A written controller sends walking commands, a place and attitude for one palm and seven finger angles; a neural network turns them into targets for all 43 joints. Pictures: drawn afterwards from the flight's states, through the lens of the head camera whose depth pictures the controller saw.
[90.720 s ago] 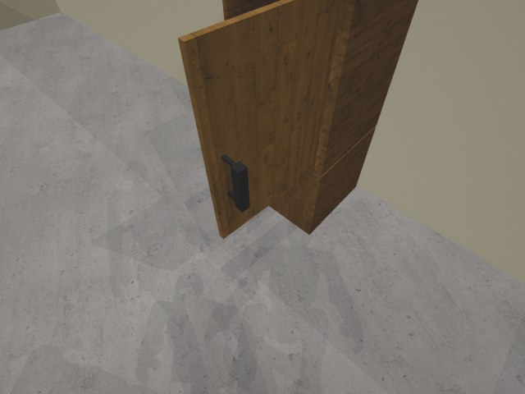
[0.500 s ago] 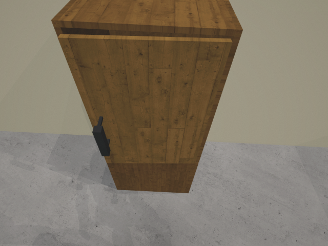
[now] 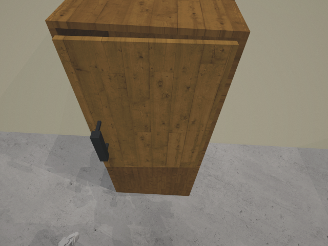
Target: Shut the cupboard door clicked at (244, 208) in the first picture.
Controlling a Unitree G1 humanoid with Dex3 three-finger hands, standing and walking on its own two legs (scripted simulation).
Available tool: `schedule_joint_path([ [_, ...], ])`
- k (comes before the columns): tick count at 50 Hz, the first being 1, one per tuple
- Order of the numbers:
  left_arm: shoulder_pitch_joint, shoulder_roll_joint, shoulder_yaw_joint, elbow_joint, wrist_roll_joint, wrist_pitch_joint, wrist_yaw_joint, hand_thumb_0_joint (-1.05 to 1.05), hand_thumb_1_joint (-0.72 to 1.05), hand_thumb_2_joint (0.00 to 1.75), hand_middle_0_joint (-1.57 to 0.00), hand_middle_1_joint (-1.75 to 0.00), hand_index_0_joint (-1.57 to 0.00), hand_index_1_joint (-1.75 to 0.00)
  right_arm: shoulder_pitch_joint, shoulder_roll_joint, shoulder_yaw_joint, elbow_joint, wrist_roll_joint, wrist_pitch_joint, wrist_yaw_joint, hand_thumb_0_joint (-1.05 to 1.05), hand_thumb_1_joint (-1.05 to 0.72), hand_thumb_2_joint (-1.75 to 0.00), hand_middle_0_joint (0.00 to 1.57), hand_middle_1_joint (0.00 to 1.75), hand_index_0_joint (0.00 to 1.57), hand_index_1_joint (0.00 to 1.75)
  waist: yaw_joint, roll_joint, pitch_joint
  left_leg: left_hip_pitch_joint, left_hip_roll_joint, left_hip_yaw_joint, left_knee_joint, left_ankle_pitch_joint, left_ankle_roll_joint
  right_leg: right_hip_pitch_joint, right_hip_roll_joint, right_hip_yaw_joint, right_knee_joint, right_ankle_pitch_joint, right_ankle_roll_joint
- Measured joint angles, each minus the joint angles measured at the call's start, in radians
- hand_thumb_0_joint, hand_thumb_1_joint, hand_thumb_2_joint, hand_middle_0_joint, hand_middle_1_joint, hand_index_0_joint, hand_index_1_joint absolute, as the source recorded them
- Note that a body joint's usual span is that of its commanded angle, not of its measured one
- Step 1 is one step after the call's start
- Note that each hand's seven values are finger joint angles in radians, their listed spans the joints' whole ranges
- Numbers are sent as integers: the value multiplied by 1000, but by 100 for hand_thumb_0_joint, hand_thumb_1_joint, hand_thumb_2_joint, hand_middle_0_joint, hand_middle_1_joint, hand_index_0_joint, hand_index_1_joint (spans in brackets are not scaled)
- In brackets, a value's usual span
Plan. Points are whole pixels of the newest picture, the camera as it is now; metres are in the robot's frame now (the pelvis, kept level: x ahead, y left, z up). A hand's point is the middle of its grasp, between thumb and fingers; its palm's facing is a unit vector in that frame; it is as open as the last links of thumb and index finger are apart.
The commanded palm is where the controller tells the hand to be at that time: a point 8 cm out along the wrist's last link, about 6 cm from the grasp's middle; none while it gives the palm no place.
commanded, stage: raise the hand and make a fist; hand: left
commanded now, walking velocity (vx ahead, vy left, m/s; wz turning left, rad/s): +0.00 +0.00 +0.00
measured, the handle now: (101, 141) +0.44 +0.24 -0.09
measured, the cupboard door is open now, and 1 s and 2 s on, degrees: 3 3 3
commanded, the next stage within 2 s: bring the fist close to the handle in 1.84 s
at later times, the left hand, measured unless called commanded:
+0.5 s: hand (91, 244) +0.14 +0.18 -0.07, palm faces +0.10 -0.99 -0.04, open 5.4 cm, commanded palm +0.12 +0.23 -0.07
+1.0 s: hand (85, 229) +0.17 +0.20 -0.08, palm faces +0.07 -1.00 -0.01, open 3.3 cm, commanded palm +0.14 +0.25 -0.07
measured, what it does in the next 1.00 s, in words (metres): lowers itself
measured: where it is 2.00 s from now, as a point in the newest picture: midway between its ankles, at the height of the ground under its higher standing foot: outside the picture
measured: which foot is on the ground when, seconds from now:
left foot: down 0.00-1.00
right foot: down 0.00-1.00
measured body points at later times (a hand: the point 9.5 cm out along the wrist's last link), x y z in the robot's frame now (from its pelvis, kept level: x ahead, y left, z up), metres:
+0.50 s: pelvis -0.05 -0.02 -0.12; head +0.03 -0.01 +0.32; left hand +0.13 +0.23 -0.06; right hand +0.20 -0.24 -0.19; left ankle +0.00 +0.10 -0.73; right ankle -0.01 -0.10 -0.73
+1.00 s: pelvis -0.04 +0.02 -0.12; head +0.04 +0.04 +0.33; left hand +0.16 +0.26 -0.07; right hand +0.15 -0.22 -0.19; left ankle +0.00 +0.10 -0.73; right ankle -0.01 -0.10 -0.73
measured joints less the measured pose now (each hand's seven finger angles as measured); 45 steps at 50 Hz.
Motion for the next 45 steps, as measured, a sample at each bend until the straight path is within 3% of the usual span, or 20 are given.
schedule_joint_path([
  [2, 50, 8, -6, -255, -42, -65, 18, 2, 92, 89, -21, -31, -21, -31, 46, -8, -20, -79, 1, -88, 10, 0, -90, -90, 20, 30, 20, 30, -13, -5, -39, -36, -26, -9, 36, -15, -1, -83, -17, -15, 112, -9, -5],
  [4, 24, -8, 12, -359, -73, -178, -15, 2, 92, 89, -23, -32, -22, -33, 62, -23, -40, -151, -9, -134, 35, 0, -90, -90, 20, 30, 20, 30, -28, 4, -91, -127, -44, -23, 126, -46, -2, -153, -22, -35, 108, -56, -19],
  [6, -9, -37, 48, -372, -116, -325, -97, 1, 92, 89, -24, -34, -24, -35, 38, -39, -52, -203, -15, -141, 60, 0, -90, -90, 20, 30, 20, 30, -29, 12, -145, -248, -40, -14, 245, -94, -5, -251, -17, -32, 165, -124, -40],
  [9, -14, -58, 90, -350, -172, -546, -276, 1, 92, 89, -28, -39, -28, -39, -29, -45, -67, -264, -23, -129, 80, 1, -90, -90, 21, 30, 20, 30, -12, 4, -207, -426, -23, -29, 414, -162, -19, -443, 11, -15, 330, -144, -49],
  [11, 1, -54, 104, -330, -194, -628, -375, 0, 91, 89, -31, -42, -31, -42, -66, -44, -80, -318, -19, -118, 83, 1, -90, -90, 21, 30, 20, 30, 0, -15, -225, -532, -11, -28, 521, -202, -28, -551, 26, -10, 431, -181, -59],
  [14, 47, -46, 116, -322, -217, -608, -428, 0, 91, 89, -37, -47, -36, -48, -100, -56, -94, -397, -11, -99, 71, 1, -90, -90, 20, 30, 20, 30, 20, -19, -223, -648, 0, -41, 648, -247, -38, -657, 36, -30, 541, -220, -73],
  [17, 108, -39, 130, -362, -225, -578, -390, 1, 91, 89, -42, -53, -42, -53, -114, -66, -97, -437, -9, -99, 52, 1, -90, -90, 20, 30, 19, 30, 45, -9, -223, -730, 8, -66, 735, -273, -39, -723, 42, -58, 604, -242, -76],
  [20, 140, -30, 131, -445, -230, -604, -351, 2, 91, 90, -47, -59, -47, -59, -122, -68, -82, -441, -15, -111, 36, 1, -90, -90, 20, 30, 19, 30, 63, 11, -217, -789, 12, -98, 793, -288, -49, -762, 45, -92, 635, -251, -84],
  [23, 108, -14, 115, -511, -236, -629, -364, 2, 91, 90, -52, -65, -52, -65, -126, -59, -53, -425, -18, -117, 23, 1, -90, -90, 20, 30, 19, 30, 70, 29, -213, -837, 14, -120, 830, -292, -48, -795, 47, -116, 653, -250, -85],
  [25, 63, -2, 103, -529, -239, -605, -389, 2, 91, 90, -56, -69, -56, -69, -124, -44, -34, -416, -13, -109, 17, 1, -90, -90, 20, 30, 20, 30, 67, 39, -210, -857, 16, -126, 842, -290, -47, -811, 49, -122, 657, -246, -84],
  [28, 9, 12, 92, -531, -241, -509, -406, 2, 91, 90, -61, -75, -61, -75, -104, -15, -15, -410, -3, -84, 12, 1, -90, -90, 20, 30, 20, 30, 52, 49, -210, -863, 18, -121, 835, -285, -43, -818, 51, -117, 646, -236, -79],
  [31, -1, 13, 100, -527, -235, -423, -381, 2, 90, 90, -67, -81, -67, -81, -70, 10, -8, -409, 2, -56, 12, 1, -90, -90, 21, 30, 20, 30, 33, 53, -215, -845, 21, -105, 807, -277, -34, -805, 54, -100, 620, -223, -69],
  [33, 13, 8, 108, -532, -230, -403, -347, 2, 90, 90, -71, -85, -70, -85, -44, 15, -10, -409, -1, -44, 15, 1, -90, -90, 21, 30, 20, 30, 22, 55, -219, -829, 22, -95, 787, -272, -27, -793, 55, -89, 602, -215, -62],
  [38, 66, -6, 103, -552, -216, -463, -285, 2, 91, 90, -80, -95, -79, -95, 1, -8, -20, -408, -15, -37, 21, 1, -90, -90, 21, 30, 20, 30, 8, 58, -228, -816, 17, -79, 767, -269, -9, -780, 50, -72, 580, -208, -46],
  [45, 69, -2, 62, -552, -195, -516, -273, 2, 91, 90, -93, -109, -92, -109, -5, -56, -33, -429, -21, -30, 19, 1, -90, -90, 21, 30, 20, 30, 7, 54, -224, -845, 6, -73, 797, -279, 12, -802, 39, -68, 601, -217, -28],
])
